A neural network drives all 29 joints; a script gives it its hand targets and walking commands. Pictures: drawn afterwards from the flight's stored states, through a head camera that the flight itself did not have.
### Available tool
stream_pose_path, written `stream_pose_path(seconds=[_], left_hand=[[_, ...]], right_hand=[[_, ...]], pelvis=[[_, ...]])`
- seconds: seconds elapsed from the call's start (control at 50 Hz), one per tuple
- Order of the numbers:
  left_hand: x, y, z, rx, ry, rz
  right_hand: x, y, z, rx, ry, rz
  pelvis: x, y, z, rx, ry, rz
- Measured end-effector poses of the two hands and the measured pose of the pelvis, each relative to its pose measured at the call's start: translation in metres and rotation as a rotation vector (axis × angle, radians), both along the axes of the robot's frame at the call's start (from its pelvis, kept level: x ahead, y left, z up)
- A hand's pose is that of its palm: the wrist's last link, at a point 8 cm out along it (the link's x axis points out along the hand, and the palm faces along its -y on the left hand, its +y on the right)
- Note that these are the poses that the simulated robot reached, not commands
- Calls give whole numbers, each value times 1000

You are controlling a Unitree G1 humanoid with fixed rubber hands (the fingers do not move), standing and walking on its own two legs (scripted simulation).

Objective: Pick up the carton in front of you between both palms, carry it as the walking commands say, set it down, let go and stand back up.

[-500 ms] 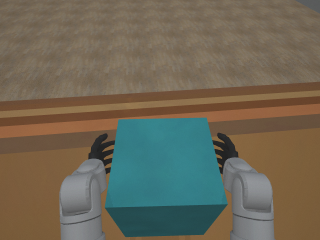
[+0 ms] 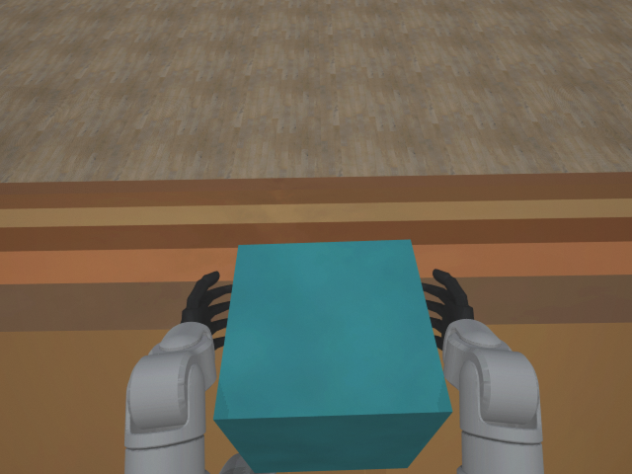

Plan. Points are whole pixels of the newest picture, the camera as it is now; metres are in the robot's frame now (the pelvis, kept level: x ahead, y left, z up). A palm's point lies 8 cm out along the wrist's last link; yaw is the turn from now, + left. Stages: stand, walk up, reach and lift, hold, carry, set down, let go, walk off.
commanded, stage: carry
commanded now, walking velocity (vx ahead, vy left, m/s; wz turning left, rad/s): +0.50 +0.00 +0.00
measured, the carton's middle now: (327, 363) +0.25 +0.01 -0.02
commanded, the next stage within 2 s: none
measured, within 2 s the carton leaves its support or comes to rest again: neither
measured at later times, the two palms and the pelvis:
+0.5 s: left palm (240, 104) +0.69 +0.17 +0.08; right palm (409, 112) +0.65 -0.13 +0.09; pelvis +0.32 +0.05 -0.02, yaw -3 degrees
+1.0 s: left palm (254, 37) +0.99 +0.18 +0.06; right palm (382, 36) +1.00 -0.12 +0.06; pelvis +0.63 +0.02 -0.04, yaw -2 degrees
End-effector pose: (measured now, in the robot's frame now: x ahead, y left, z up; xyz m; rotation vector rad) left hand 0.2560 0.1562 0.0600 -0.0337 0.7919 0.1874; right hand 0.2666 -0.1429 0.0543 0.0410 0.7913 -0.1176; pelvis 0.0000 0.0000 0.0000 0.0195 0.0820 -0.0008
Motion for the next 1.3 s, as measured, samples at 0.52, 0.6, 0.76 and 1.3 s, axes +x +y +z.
stream_pose_path(seconds=[0.52,0.6,0.76,1.3], left_hand=[[444,11,28,-5,-65,-163],[499,16,37,-2,-85,-137],[599,18,27,24,-86,-56],[976,0,-137,20,-78,-211]], right_hand=[[403,12,38,-83,-61,-93],[468,16,48,-79,-82,-69],[590,17,30,-33,-86,-7],[923,3,-134,-88,-70,-113]], pelvis=[[332,50,-14,-48,-8,-46],[380,45,-12,-48,5,-36],[494,24,-32,-26,-6,-18],[862,60,-212,-8,-59,-35]])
